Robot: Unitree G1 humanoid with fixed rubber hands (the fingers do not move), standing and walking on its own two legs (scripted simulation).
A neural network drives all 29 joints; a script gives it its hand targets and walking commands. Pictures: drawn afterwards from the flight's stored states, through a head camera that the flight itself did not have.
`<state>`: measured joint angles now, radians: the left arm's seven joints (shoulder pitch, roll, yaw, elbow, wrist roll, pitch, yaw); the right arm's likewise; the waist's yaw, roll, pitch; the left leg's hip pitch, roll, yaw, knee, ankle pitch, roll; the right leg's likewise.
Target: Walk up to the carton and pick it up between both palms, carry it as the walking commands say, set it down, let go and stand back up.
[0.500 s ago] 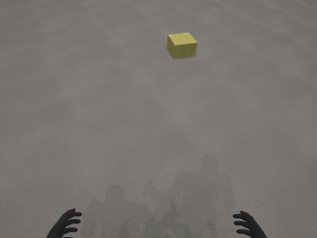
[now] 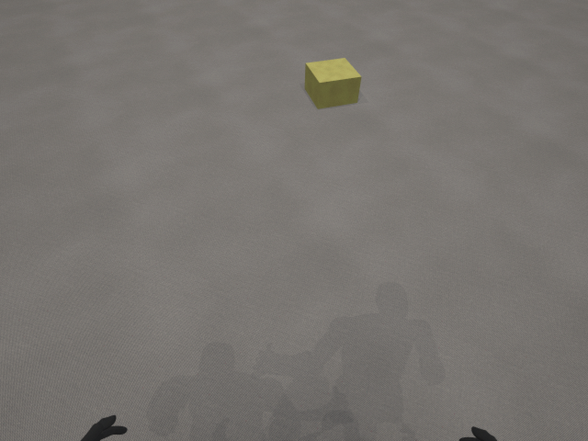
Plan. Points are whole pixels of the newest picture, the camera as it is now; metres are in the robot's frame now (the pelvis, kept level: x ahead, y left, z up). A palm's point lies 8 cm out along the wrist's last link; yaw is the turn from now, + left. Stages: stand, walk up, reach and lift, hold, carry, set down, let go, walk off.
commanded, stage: stand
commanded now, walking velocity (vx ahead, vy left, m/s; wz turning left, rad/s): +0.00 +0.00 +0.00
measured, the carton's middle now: (331, 82) +2.22 -0.21 -0.66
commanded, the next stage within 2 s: walk up in 1.44 s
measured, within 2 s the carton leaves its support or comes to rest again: neither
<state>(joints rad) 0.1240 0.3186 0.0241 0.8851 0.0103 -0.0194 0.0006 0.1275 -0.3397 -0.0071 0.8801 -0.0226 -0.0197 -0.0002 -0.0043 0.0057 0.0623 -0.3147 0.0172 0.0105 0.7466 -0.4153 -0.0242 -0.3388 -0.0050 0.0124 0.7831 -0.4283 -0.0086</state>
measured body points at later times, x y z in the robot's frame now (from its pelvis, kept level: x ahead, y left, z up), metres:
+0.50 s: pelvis +0.00 +0.01 +0.02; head +0.02 +0.01 +0.47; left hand +0.12 +0.30 -0.10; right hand +0.09 -0.29 -0.11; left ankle -0.01 +0.14 -0.71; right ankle -0.01 -0.11 -0.71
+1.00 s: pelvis +0.00 +0.02 +0.03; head +0.01 +0.03 +0.48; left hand +0.09 +0.32 -0.10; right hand +0.10 -0.27 -0.09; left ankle -0.01 +0.14 -0.71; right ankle -0.01 -0.11 -0.71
